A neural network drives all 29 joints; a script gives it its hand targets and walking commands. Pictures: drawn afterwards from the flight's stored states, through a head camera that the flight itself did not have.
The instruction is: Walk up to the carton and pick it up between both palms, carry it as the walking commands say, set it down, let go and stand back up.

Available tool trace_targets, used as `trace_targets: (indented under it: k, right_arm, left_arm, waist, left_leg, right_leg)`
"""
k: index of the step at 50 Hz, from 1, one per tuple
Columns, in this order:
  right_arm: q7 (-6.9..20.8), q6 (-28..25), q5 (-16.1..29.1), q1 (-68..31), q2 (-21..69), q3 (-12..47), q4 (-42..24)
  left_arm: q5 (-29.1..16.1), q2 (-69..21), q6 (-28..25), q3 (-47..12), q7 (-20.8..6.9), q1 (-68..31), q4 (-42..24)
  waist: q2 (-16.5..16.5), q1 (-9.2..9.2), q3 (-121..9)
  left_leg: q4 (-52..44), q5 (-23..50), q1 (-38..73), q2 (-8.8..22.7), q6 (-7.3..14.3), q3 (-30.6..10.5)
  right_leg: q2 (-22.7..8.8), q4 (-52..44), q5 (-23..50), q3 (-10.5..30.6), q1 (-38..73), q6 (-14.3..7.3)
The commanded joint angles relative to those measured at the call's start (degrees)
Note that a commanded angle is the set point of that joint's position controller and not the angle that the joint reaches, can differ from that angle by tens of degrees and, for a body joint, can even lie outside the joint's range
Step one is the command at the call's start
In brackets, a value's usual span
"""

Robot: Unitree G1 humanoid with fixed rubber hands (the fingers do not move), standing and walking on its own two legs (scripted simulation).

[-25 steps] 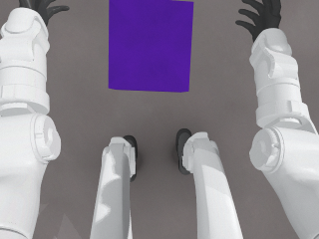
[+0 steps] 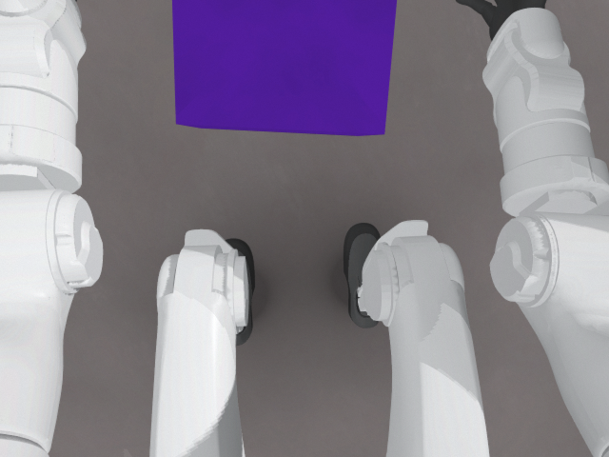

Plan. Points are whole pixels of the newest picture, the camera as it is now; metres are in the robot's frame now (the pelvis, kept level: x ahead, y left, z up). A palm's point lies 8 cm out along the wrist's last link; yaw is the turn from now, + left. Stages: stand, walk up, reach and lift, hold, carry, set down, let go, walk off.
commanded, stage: reach and lift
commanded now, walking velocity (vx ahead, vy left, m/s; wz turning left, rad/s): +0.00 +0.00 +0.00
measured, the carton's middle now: (284, 26) +0.57 +0.02 -0.35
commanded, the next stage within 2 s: none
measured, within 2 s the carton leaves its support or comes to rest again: neither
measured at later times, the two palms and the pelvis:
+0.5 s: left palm (127, 36) +0.54 +0.22 -0.27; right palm (457, 48) +0.53 -0.20 -0.26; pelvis -0.01 +0.00 -0.08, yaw +1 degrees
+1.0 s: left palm (138, 34) +0.54 +0.20 -0.28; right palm (453, 46) +0.53 -0.20 -0.27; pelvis -0.02 -0.01 -0.09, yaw +1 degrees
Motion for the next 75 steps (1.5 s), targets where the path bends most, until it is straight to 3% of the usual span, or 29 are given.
trace_targets:
  k: [1,18,20,26,35,50,64,71,75]
  right_arm:
    - [-0.3,-2.0,0.7,-13.7,-8.9,0.2,-4.5]
    - [-0.9,-5.5,4.6,-20.1,-8.9,5.1,4.3]
    - [-0.8,-6.1,5.4,-22.1,-8.9,5.7,3.4]
    - [0.2,-7.0,6.8,-21.3,-8.6,6.9,12.6]
    - [0.1,-7.6,8.5,-21.1,-9.0,8.3,12.7]
    - [-0.2,-6.9,8.8,-25.4,-7.8,9.0,13.8]
    - [-0.7,-8.4,6.1,-25.8,-2.6,8.2,15.7]
    - [1.2,-8.5,6.9,-27.6,4.5,10.6,14.4]
    - [3.8,-7.7,6.8,-30.8,14.4,12.5,12.9]
  left_arm:
    - [-1.0,8.6,-1.9,-0.1,0.7,-16.1,-4.5]
    - [-5.4,9.8,-5.6,-5.0,2.3,-21.1,4.0]
    - [-5.9,10.4,-6.0,-5.5,2.3,-22.9,2.7]
    - [-5.6,9.1,-7.0,-7.2,1.9,-23.5,6.7]
    - [-6.9,8.9,-7.2,-8.9,2.4,-22.5,5.9]
    - [-7.3,6.2,-6.3,-10.6,2.5,-26.9,6.9]
    - [-9.2,-1.8,-7.0,-15.4,1.9,-30.3,6.4]
    - [-9.8,-8.5,-7.3,-17.7,0.6,-31.8,5.4]
    - [-9.2,-18.5,-6.8,-18.4,-2.0,-33.7,4.7]
  waist:
    - [5.1,-0.66,-66.4]
    - [3.8,-0.46,-54.5]
    - [3.9,-0.43,-53.3]
    - [5.4,-0.44,-43.3]
    - [4.9,-0.19,-47.0]
    - [4.0,-0.04,-44.2]
    - [4.8,-3.67,-44.0]
    - [4.8,-3.07,-43.8]
    - [4.9,-3.00,-42.6]
  left_leg:
    - [-7.7,20.4,35.3,0.8,-1.6,2.8]
    - [2.8,16.5,25.4,2.8,-1.3,2.0]
    - [3.8,16.6,24.4,2.8,-1.3,2.0]
    - [6.2,17.2,21.2,3.3,-1.9,1.1]
    - [7.4,20.5,25.1,3.2,-1.2,1.1]
    - [5.9,15.1,24.2,2.9,-0.4,1.1]
    - [5.6,17.0,25.4,1.6,-0.5,0.3]
    - [5.1,18.3,26.7,0.9,-0.2,0.2]
    - [5.0,18.1,26.1,0.4,0.0,0.3]
  right_leg:
    - [0.9,-3.0,18.0,-5.6,34.0,0.3]
    - [-0.9,7.8,17.7,-3.3,30.8,-0.2]
    - [-0.8,8.8,18.3,-3.1,30.9,-0.3]
    - [-1.3,11.2,18.5,-2.2,24.6,-0.5]
    - [-1.4,12.6,21.4,-2.5,26.8,-0.8]
    - [-0.9,10.7,15.7,-2.7,26.4,-0.8]
    - [0.4,10.0,17.8,-3.1,27.7,-1.5]
    - [0.7,10.0,18.4,-3.4,27.7,-1.9]
    - [1.2,10.1,17.9,-3.7,26.9,-2.1]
